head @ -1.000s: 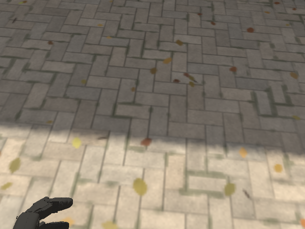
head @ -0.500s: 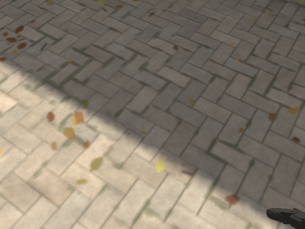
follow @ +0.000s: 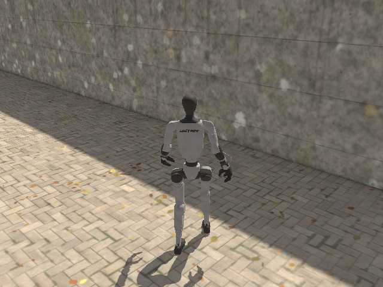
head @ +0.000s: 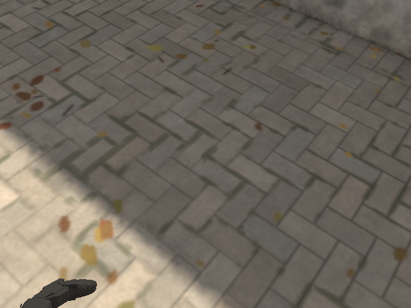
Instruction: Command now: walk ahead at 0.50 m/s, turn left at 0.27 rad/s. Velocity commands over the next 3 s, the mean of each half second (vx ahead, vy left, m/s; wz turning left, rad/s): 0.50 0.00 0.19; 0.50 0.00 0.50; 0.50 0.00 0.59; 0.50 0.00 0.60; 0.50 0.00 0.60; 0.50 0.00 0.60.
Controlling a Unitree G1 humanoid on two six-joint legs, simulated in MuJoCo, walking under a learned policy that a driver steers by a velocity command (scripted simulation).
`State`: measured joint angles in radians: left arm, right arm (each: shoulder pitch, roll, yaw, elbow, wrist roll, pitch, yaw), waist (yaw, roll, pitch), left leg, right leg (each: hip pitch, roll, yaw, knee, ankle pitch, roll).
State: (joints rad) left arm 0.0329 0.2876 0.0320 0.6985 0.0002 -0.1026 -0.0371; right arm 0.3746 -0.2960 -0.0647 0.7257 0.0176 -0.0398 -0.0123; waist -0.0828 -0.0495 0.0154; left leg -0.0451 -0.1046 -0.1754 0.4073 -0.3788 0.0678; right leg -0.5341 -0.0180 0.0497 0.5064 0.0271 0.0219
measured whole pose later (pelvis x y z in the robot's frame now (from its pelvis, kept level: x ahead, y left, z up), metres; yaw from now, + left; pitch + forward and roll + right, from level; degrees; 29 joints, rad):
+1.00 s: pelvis +0.56 +0.06 +0.00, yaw +21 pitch +2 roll +0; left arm 0.01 0.29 0.03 0.67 0.00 -0.10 -0.02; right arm 0.39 -0.29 -0.07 0.75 0.03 -0.04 -0.02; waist -0.10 -0.04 0.02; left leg -0.08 -0.12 -0.20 0.40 -0.35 0.08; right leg -0.55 -0.01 0.10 0.50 0.02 0.04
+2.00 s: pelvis +1.01 +0.38 +0.00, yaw +56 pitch +2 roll +0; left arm 0.01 0.29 0.04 0.68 0.00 -0.10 -0.03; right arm 0.38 -0.30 -0.07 0.73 0.02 -0.03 -0.02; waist -0.09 -0.05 0.02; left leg -0.08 -0.11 -0.20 0.44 -0.37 0.06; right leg -0.54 -0.01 0.09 0.51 0.01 0.05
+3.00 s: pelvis +1.19 +0.89 +0.00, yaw +92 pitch +2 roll +0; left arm 0.00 0.29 0.03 0.67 0.00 -0.10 -0.03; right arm 0.38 -0.30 -0.07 0.73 0.02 -0.03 -0.02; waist -0.09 -0.05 0.02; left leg -0.07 -0.12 -0.21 0.45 -0.38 0.07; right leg -0.53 -0.01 0.09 0.50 0.00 0.04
